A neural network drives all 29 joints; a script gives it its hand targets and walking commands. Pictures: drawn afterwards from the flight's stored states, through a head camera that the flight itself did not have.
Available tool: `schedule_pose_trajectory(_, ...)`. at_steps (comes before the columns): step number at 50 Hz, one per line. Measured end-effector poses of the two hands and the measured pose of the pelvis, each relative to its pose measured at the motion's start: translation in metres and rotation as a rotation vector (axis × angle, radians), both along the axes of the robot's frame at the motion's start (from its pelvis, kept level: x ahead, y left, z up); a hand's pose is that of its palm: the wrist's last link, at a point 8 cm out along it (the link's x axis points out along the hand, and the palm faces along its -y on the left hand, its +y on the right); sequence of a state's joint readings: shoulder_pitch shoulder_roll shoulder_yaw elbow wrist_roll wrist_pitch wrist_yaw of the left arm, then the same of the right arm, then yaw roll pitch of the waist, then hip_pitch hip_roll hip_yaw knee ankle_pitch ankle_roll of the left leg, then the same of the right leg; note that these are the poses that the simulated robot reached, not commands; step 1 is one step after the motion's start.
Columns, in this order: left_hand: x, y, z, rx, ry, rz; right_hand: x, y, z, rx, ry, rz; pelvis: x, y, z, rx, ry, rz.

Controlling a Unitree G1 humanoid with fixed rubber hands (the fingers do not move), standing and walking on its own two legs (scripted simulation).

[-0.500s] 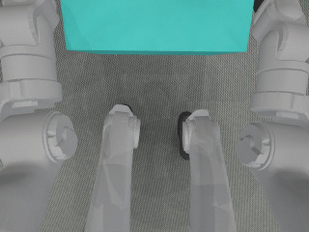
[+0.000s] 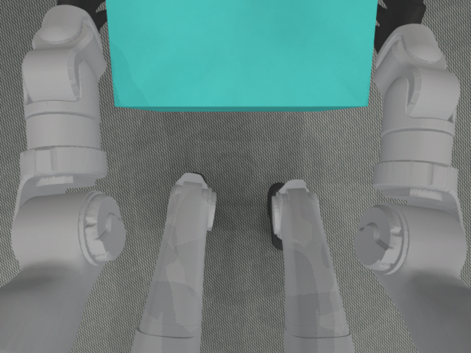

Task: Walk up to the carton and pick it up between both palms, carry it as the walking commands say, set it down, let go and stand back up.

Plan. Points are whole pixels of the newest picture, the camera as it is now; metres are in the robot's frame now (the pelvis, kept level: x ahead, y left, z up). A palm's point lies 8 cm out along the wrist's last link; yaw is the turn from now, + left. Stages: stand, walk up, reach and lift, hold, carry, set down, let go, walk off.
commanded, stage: reach and lift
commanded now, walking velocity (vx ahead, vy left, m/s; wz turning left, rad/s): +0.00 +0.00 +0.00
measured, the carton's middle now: (240, 7) +0.58 +0.02 -0.14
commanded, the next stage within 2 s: none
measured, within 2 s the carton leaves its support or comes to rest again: neither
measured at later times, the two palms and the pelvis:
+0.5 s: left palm (54, 5) +0.51 +0.20 -0.01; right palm (443, 25) +0.51 -0.18 -0.01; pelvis +0.01 +0.00 +0.06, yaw +0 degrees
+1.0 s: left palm out of the picture +0.48 +0.21 +0.06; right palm out of the picture +0.49 -0.17 +0.06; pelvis +0.02 +0.00 +0.12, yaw +0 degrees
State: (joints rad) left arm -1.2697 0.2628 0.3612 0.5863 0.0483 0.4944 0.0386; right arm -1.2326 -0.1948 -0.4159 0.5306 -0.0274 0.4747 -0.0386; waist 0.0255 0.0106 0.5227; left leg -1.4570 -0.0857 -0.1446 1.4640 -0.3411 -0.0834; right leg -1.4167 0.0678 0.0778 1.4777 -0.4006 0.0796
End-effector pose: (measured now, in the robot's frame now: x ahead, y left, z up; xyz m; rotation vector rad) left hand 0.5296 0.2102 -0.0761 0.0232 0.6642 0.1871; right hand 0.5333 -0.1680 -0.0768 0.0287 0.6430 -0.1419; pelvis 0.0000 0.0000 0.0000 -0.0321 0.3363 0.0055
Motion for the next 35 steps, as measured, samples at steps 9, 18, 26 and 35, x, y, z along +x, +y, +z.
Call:
schedule_pose_trajectory(9, -0.008, -0.001, 0.022, 0.010, 0.012, -0.006, -0.009, 0.000, 0.020, -0.006, 0.010, 0.004, 0.002, 0.001, 0.021, 0.006, -0.022, 0.000)
schedule_pose_trajectory(18, -0.016, -0.006, 0.050, 0.017, 0.008, -0.016, -0.017, -0.006, 0.051, -0.008, 0.006, -0.002, 0.005, 0.000, 0.043, 0.011, -0.060, -0.003)
schedule_pose_trajectory(26, -0.026, -0.009, 0.069, 0.019, 0.017, -0.013, -0.026, -0.009, 0.071, -0.018, 0.012, 0.006, 0.008, -0.003, 0.061, 0.019, -0.090, -0.004)
schedule_pose_trajectory(35, -0.035, -0.009, 0.096, 0.026, 0.018, -0.013, -0.035, -0.008, 0.097, -0.009, 0.011, 0.002, 0.012, -0.005, 0.083, 0.025, -0.127, -0.008)
